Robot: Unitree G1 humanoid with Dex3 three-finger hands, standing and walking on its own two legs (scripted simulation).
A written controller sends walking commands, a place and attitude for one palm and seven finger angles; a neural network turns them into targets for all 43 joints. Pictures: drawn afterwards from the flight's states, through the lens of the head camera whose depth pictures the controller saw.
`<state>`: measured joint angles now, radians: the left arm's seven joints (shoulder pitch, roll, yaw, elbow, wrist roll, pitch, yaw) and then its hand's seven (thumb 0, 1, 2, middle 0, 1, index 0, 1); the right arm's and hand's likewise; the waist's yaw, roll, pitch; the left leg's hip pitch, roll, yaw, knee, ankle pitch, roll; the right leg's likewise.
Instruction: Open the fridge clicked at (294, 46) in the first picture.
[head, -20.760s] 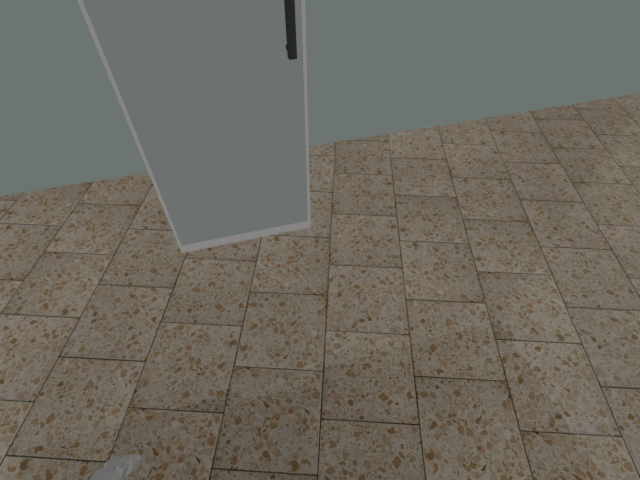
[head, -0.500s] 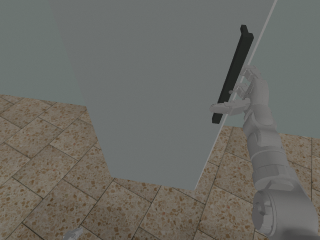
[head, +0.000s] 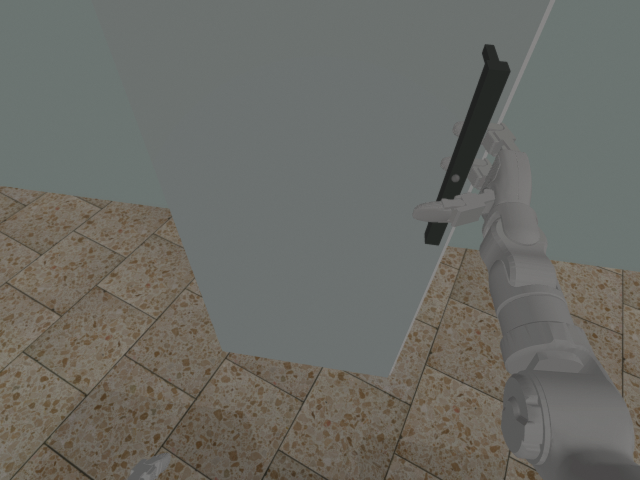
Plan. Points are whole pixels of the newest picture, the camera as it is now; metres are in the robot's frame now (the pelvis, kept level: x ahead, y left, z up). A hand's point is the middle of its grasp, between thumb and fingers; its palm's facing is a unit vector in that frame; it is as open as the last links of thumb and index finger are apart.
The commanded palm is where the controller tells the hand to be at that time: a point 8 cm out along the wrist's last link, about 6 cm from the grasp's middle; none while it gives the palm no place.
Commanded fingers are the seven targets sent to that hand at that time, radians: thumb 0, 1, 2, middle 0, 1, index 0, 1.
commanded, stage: slide the fingers in behind the handle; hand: right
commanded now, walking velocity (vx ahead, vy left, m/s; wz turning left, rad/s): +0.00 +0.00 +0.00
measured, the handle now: (456, 159) +0.50 -0.12 +0.16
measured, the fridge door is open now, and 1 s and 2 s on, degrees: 0 0 0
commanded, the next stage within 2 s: grip the handle and tug to test in 0.08 s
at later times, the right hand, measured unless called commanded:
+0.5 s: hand (456, 179) +0.45 -0.11 +0.17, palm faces +0.05 +1.00 +0.00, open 11.5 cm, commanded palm +0.42 -0.16 +0.17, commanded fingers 0.00 -0.29 -0.64 0.38 1.31 0.38 1.31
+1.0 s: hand (439, 177) +0.45 -0.09 +0.16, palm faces +0.02 +1.00 +0.03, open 5.1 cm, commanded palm +0.42 -0.15 +0.17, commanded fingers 0.00 -0.90 -0.90 0.45 1.40 0.45 1.40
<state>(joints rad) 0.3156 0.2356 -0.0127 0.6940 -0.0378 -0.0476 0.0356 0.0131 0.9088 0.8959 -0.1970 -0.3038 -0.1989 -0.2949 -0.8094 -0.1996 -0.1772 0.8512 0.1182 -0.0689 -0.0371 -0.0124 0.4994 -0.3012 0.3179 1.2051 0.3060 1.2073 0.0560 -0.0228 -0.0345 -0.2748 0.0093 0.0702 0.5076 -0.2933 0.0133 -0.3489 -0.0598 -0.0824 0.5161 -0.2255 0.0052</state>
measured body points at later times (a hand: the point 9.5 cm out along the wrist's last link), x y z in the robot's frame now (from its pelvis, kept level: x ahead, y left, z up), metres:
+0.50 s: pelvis +0.00 -0.01 +0.00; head +0.01 +0.00 +0.45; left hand +0.09 +0.25 -0.12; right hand +0.44 -0.16 +0.17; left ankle -0.02 +0.11 -0.74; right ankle +0.02 -0.12 -0.74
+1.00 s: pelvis +0.00 +0.00 +0.00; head +0.01 +0.01 +0.45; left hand +0.08 +0.25 -0.12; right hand +0.45 -0.14 +0.16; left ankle -0.02 +0.11 -0.74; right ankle +0.02 -0.12 -0.74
